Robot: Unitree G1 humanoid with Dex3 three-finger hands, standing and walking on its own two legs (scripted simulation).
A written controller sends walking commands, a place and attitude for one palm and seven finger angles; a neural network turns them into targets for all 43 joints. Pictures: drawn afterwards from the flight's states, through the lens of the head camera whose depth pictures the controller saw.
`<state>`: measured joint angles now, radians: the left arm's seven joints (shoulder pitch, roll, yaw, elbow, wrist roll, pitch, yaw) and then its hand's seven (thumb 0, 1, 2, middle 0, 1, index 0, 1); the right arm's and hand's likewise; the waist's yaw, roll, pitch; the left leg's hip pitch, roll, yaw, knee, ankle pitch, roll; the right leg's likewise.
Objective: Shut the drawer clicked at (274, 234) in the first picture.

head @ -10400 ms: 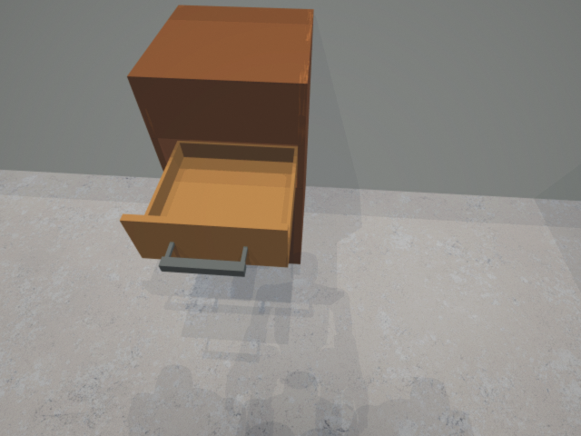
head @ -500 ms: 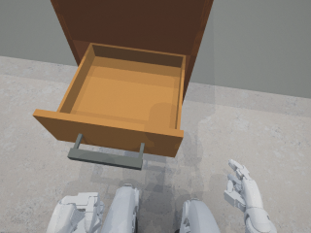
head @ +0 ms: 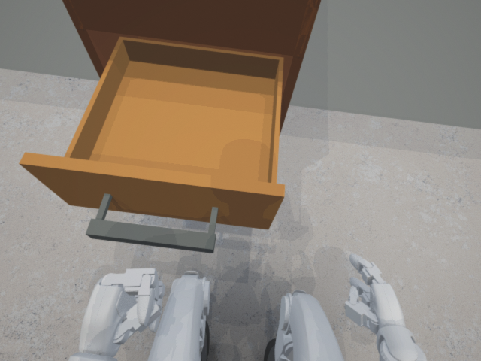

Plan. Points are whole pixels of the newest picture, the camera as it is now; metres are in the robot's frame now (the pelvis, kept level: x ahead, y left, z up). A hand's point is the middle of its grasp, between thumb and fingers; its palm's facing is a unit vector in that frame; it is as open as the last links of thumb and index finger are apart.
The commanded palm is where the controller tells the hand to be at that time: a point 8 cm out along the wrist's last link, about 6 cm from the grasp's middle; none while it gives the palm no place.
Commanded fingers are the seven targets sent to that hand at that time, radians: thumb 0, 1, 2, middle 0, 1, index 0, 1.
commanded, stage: bring the fist close to the handle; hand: left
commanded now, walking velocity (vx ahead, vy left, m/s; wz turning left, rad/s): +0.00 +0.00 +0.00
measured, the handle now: (156, 221) +0.33 +0.17 -0.02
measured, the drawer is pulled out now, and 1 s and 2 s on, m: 0.30 0.30 0.21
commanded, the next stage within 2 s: push the drawer shut in 0.74 s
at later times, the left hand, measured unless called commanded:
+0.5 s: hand (169, 287) +0.23 +0.13 -0.02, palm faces -0.06 -1.00 +0.01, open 3.3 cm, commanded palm +0.21 +0.18 -0.02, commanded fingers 0.00 0.90 0.90 -1.40 -1.60 -1.40 -1.60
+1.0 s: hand (174, 282) +0.24 +0.13 -0.02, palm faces -0.06 -1.00 -0.01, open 3.3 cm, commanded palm +0.23 +0.17 -0.02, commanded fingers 0.00 0.90 0.90 -1.40 -1.60 -1.40 -1.60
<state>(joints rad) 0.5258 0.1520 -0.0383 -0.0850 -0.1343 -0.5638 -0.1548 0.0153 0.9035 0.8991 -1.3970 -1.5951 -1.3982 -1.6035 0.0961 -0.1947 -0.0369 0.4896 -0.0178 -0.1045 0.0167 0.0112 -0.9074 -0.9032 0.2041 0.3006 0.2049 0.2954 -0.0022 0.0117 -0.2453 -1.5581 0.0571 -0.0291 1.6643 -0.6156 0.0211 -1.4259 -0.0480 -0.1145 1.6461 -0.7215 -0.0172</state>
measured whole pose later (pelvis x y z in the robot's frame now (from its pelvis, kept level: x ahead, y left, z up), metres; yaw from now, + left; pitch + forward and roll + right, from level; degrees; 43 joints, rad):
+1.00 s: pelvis +0.00 -0.01 -0.03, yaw +0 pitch +32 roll -4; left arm 0.34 0.17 -0.03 0.02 -0.13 -0.57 -0.12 0.02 0.90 0.90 -1.40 -1.59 -1.40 -1.60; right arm 0.06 -0.21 -0.02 0.50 -0.02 -0.05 0.01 0.01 -0.91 -0.90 0.20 0.30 0.20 0.30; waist 0.00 0.01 -0.24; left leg -1.68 0.06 -0.04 1.74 -0.63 0.00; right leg -1.55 -0.04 -0.12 1.74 -0.75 -0.04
